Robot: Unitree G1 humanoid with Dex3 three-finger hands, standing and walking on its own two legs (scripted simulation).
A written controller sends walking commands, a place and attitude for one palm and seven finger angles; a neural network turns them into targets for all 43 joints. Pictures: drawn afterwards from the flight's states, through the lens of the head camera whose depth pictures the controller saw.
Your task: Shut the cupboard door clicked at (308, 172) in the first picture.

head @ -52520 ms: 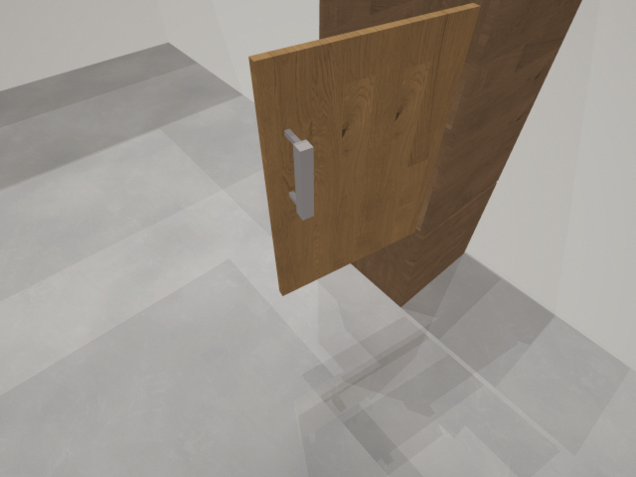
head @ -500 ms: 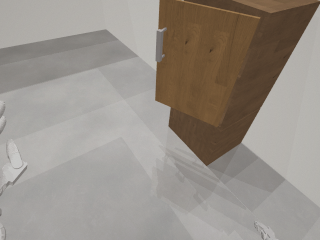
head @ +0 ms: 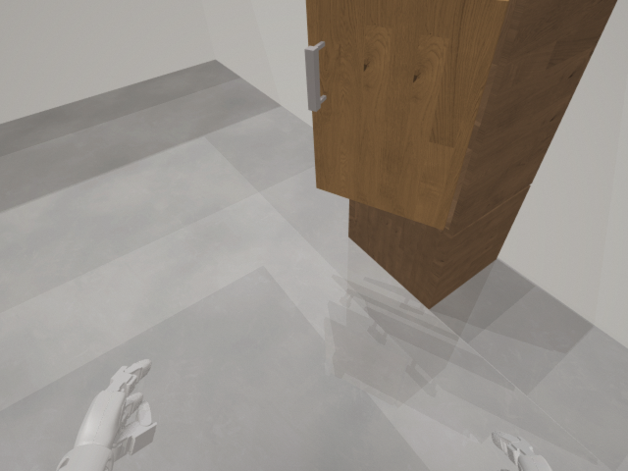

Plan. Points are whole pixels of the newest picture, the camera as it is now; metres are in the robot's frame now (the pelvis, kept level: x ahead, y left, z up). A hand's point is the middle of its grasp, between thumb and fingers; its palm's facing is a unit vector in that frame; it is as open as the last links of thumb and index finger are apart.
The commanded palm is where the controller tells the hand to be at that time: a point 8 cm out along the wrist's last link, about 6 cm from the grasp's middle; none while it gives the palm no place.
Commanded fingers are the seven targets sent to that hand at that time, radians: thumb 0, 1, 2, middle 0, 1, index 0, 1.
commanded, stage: let the arm hang, fingers relaxed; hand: left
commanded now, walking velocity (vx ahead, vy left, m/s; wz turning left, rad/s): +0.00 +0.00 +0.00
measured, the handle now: (317, 76) +0.99 +0.04 +0.06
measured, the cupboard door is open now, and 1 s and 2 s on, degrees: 24 24 24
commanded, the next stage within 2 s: look to check the result in 0.94 s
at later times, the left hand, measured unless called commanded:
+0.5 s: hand out of the picture -0.05 +0.21 -0.16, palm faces +0.00 -0.97 -0.23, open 7.3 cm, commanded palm none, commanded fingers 0.00 0.90 0.90 -0.20 -0.30 -0.20 -0.30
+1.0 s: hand out of the picture +0.02 +0.20 -0.16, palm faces -0.02 -0.98 -0.20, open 7.4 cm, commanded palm none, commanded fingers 0.00 0.90 0.90 -0.20 -0.30 -0.20 -0.30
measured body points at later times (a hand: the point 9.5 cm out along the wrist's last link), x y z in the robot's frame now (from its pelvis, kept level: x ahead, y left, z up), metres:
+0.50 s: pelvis -0.01 +0.02 +0.02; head +0.00 +0.02 +0.47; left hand -0.05 +0.26 -0.14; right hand -0.04 -0.20 -0.15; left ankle +0.03 +0.12 -0.73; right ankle +0.00 -0.11 -0.73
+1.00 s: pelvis +0.01 +0.02 +0.02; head +0.01 +0.02 +0.47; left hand +0.02 +0.25 -0.14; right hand +0.00 -0.22 -0.14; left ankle +0.03 +0.12 -0.73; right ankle +0.00 -0.11 -0.73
